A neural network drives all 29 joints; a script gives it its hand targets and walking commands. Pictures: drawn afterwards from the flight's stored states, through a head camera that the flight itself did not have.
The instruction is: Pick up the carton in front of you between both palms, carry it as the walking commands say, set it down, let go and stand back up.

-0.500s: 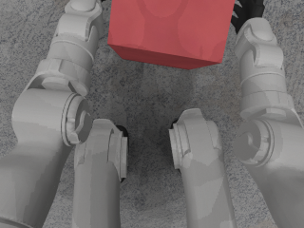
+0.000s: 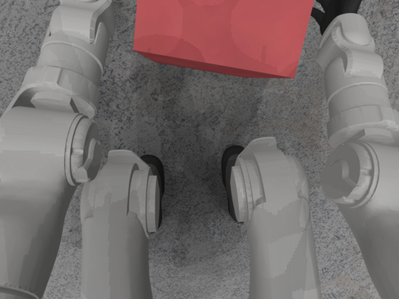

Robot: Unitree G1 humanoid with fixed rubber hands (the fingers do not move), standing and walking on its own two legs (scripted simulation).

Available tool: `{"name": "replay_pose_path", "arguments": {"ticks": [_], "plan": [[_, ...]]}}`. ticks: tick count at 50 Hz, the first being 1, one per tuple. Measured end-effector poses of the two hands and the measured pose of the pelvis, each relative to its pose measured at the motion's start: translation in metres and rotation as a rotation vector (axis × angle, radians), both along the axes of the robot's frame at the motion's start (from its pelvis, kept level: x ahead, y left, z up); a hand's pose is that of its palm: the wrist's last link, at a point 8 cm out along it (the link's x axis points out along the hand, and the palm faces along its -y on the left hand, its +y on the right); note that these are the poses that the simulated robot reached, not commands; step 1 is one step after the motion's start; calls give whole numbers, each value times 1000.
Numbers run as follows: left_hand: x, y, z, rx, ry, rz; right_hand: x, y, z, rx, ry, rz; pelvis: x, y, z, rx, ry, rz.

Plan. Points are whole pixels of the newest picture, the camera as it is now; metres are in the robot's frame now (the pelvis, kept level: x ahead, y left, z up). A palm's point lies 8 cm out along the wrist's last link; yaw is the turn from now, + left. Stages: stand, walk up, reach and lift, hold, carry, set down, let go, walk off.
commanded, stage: set down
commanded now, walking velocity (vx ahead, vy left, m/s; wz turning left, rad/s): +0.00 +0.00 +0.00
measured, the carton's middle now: (217, 5) +0.53 -0.06 -0.24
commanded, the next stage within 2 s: let go in 1.18 s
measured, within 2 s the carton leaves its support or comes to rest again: neither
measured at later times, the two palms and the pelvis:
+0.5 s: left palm out of the picture +0.58 +0.11 -0.05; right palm out of the picture +0.51 -0.26 -0.05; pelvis +0.00 +0.00 +0.06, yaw -1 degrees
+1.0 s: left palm out of the picture +0.59 +0.13 +0.09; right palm out of the picture +0.51 -0.27 +0.09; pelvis +0.02 +0.00 +0.19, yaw -1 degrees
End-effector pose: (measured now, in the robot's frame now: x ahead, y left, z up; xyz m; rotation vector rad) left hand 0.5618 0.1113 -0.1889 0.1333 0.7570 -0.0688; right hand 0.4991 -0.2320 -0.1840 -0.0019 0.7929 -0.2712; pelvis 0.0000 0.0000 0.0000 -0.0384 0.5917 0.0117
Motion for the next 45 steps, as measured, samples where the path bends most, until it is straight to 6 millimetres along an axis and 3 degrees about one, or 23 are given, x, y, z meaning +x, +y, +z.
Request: {"name": "replay_pose_path", "arguments": {"ticks": [4, 7, 15, 26, 45], "plan": [[4, 16, -3, 21, -19, 24, 2, -17, -1, -16, -21, -35, 2, -1, -4, 4, 11, -11], [9, 17, 3, 16, -48, 22, 7, -24, 5, -18, -48, -43, 2, -1, -8, 6, 17, -15], [22, 0, 49, -3, -130, 5, 15, -26, 47, -11, -137, -58, 0, -3, 1, 12, 35, -32], [22, 1, 141, 5, -107, 34, 11, -24, 136, -5, -144, -67, 1, -3, 63, 24, 140, -40], [25, 13, 244, 10, -123, 19, 13, -32, 245, -15, -160, -54, 15, 0, 158, 20, 234, -36]]}}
